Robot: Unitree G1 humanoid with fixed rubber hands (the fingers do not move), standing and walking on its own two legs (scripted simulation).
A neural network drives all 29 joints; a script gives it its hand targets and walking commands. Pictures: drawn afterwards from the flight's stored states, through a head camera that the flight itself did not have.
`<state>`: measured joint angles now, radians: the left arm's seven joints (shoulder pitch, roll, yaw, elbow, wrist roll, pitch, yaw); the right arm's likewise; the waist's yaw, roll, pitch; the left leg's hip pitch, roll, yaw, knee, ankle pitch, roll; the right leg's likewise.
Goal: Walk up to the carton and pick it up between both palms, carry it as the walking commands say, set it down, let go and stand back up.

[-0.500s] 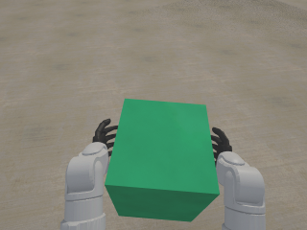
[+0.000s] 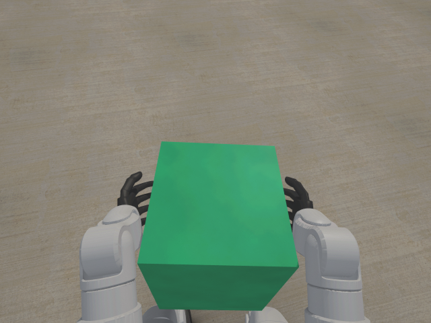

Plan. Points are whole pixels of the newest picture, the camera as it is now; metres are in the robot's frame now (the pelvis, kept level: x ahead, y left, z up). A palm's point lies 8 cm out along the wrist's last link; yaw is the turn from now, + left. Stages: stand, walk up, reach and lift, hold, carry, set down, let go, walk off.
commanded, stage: carry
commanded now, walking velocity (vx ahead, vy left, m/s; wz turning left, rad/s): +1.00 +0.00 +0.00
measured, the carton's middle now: (214, 231) +0.27 +0.01 -0.02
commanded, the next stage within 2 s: none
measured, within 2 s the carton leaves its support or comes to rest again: neither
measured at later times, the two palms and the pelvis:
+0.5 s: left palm (150, 37) +0.68 +0.17 +0.11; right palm (271, 44) +0.70 -0.11 +0.09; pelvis +0.43 +0.01 +0.02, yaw +3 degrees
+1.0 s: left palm out of the picture +1.14 +0.26 +0.08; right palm out of the picture +1.14 -0.03 +0.07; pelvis +0.86 +0.11 +0.02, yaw +0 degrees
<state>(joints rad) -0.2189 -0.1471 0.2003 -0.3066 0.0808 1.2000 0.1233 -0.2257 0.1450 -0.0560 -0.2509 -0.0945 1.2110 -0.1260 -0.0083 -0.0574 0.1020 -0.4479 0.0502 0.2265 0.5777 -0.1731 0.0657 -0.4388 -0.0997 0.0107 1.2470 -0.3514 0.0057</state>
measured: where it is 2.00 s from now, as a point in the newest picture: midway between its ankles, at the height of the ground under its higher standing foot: (196, 73)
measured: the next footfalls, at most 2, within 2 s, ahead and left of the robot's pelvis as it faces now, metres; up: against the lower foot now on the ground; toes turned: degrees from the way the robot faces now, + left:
right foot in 0.24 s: +0.38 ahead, -0.12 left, +0.00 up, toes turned -10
left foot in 0.66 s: +0.85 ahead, +0.19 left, +0.00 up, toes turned +12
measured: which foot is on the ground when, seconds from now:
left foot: down 0.00-0.30, up 0.32-0.64, down 0.66-1.00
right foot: up 0.00-0.22, down 0.24-0.70, up 0.72-1.00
